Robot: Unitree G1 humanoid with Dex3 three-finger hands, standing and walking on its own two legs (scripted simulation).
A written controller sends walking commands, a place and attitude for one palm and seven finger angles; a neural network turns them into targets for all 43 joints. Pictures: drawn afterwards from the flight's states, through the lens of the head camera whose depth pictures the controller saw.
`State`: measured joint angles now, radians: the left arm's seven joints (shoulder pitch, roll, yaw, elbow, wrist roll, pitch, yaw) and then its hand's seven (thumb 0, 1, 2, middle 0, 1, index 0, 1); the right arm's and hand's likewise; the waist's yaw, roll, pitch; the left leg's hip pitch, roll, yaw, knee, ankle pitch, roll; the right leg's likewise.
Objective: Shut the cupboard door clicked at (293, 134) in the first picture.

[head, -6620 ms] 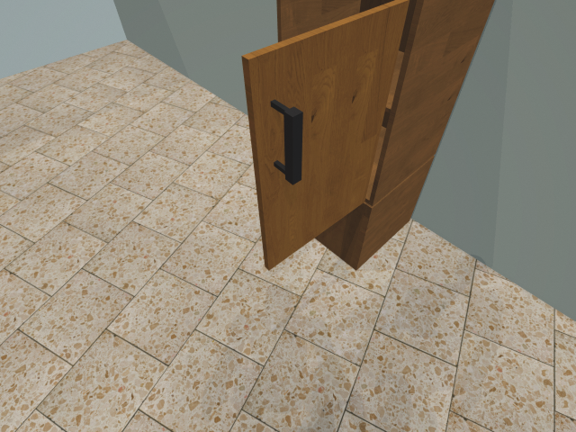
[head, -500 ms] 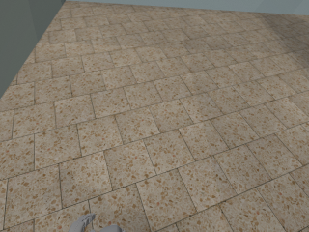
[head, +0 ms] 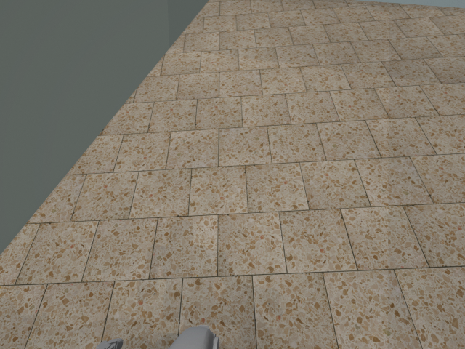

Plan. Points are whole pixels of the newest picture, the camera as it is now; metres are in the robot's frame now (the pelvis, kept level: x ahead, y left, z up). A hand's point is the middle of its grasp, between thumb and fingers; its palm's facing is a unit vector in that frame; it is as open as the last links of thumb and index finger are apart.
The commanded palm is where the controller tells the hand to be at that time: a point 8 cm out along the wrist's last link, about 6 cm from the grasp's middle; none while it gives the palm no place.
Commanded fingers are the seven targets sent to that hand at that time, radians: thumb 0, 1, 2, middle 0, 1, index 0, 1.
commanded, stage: walk to a spot facing it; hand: left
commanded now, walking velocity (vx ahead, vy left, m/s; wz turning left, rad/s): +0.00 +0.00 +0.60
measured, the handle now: out of the picture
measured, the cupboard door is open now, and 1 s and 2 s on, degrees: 87 87 87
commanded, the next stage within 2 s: none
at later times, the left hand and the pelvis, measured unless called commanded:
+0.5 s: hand out of the picture +0.00 +0.23 -0.17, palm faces +0.35 -0.90 -0.25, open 7.4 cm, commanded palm none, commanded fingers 0.00 0.90 0.90 -0.20 -0.30 -0.20 -0.30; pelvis +0.01 +0.00 +0.00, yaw +19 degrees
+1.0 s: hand out of the picture -0.01 +0.16 -0.16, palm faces +0.59 -0.77 -0.23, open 7.3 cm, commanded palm none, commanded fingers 0.00 0.90 0.90 -0.20 -0.30 -0.20 -0.30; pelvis +0.04 -0.04 +0.01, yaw +38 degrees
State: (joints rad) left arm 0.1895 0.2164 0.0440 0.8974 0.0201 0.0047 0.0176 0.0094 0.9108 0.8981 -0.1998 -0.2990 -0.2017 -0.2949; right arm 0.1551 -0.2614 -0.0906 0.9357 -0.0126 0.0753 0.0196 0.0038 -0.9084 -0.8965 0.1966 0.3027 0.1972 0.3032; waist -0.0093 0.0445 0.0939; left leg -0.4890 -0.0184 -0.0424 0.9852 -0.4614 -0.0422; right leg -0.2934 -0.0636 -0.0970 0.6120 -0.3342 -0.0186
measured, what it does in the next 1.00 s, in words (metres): steps on the spot, turning left: left foot, then right foot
